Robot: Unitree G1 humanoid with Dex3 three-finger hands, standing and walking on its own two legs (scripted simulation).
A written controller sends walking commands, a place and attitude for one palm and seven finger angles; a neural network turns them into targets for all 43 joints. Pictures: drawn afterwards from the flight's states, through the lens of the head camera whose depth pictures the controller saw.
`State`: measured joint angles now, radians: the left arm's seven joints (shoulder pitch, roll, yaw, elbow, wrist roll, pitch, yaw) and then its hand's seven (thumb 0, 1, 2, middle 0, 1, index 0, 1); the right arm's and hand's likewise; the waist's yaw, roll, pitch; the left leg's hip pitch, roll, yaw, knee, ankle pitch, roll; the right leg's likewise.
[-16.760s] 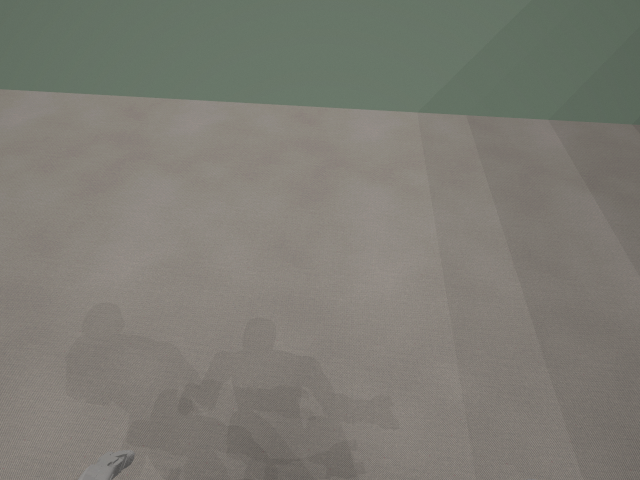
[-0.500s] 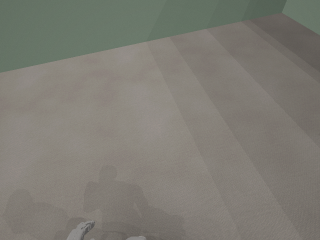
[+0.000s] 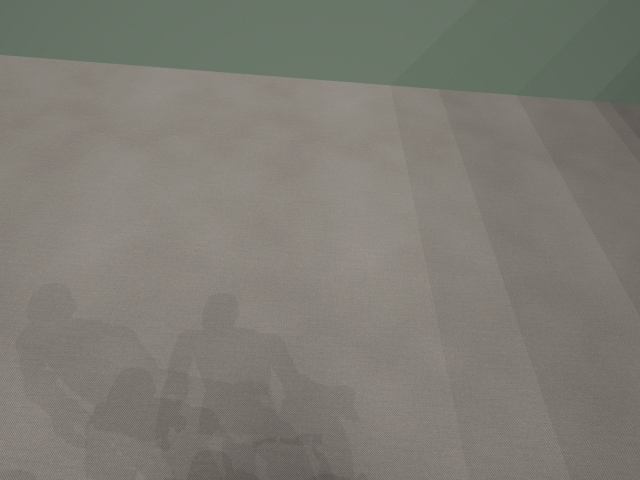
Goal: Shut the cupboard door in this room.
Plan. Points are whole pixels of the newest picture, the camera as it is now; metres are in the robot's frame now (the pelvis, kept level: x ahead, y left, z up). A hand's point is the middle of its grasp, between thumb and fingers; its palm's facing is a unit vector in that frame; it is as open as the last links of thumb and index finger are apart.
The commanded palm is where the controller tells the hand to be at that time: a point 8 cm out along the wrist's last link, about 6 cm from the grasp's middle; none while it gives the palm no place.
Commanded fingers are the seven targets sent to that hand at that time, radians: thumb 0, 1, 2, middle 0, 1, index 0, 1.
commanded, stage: turn or walk to find it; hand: left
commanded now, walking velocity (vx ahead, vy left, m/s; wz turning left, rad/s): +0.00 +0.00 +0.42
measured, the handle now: out of the picture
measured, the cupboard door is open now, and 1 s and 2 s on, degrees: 87 87 87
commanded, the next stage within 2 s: stand and wait in 0.68 s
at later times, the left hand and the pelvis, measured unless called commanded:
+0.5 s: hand out of the picture +0.05 +0.17 -0.13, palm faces +0.19 -0.94 -0.29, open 7.4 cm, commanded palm none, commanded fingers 0.00 0.90 0.90 -0.20 -0.30 -0.20 -0.30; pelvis -0.03 -0.05 +0.00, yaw +12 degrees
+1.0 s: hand out of the picture -0.15 +0.14 -0.17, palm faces +0.35 -0.91 -0.21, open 7.4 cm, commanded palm none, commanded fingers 0.00 0.90 0.90 -0.20 -0.30 -0.20 -0.30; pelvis -0.06 -0.04 +0.01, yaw +15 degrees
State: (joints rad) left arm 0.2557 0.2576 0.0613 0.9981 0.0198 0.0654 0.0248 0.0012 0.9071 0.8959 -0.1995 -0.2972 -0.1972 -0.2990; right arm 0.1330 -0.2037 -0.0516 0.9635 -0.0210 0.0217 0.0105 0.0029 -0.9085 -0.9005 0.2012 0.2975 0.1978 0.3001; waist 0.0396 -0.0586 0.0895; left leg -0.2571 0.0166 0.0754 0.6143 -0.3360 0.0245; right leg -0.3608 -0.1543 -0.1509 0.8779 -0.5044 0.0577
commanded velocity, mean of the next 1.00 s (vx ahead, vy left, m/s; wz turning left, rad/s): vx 0.00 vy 0.00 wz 0.12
